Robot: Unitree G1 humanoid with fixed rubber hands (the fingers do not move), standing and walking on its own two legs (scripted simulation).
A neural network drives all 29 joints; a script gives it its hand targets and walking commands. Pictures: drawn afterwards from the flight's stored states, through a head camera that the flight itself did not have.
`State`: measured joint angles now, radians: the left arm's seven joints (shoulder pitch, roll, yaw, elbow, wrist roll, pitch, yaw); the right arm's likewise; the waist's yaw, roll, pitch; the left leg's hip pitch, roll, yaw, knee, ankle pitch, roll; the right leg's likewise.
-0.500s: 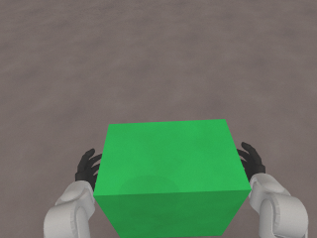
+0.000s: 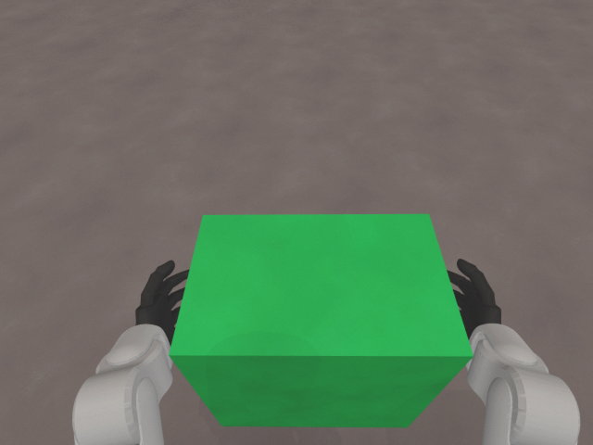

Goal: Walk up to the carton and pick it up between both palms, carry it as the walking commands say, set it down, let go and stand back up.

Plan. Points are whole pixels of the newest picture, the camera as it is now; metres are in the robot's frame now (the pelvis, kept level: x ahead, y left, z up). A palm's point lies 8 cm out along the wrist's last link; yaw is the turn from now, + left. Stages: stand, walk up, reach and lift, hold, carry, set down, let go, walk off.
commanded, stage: carry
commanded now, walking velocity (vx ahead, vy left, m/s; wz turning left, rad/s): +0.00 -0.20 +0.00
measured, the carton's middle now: (314, 331) +0.27 -0.01 +0.02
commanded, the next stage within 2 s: none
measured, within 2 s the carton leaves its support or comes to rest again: neither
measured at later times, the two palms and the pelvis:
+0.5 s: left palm (247, 373) +0.19 +0.07 +0.09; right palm out of the picture +0.19 -0.29 +0.11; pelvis -0.04 -0.12 +0.02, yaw +0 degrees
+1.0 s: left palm (400, 424) +0.14 -0.08 +0.08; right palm out of the picture +0.15 -0.44 +0.10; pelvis -0.09 -0.27 +0.00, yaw +1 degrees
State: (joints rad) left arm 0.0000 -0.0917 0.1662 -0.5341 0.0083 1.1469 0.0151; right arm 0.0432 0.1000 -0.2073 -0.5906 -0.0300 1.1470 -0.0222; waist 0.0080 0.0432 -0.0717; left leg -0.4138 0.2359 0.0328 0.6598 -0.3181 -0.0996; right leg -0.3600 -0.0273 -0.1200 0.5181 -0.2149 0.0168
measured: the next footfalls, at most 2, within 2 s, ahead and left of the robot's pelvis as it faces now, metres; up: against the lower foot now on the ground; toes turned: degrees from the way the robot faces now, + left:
left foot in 0.30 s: +0.00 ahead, +0.01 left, +0.00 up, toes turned +7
right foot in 0.64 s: +0.01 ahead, -0.33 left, +0.00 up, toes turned -7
